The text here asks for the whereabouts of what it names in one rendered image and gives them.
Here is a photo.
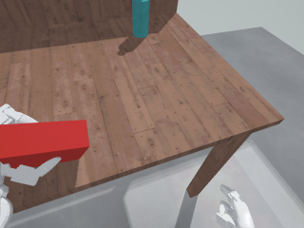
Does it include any table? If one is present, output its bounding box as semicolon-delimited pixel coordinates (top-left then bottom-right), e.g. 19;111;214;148
0;0;285;214

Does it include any robot right hand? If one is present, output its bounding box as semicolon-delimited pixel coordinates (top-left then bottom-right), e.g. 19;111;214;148
217;184;255;228

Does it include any left robot forearm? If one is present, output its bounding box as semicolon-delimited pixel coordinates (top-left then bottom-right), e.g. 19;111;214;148
0;184;13;228

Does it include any sponge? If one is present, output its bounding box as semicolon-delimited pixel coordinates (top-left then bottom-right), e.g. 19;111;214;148
0;120;89;169

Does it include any robot left hand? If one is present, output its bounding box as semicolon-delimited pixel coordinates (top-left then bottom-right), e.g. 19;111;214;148
0;104;61;186

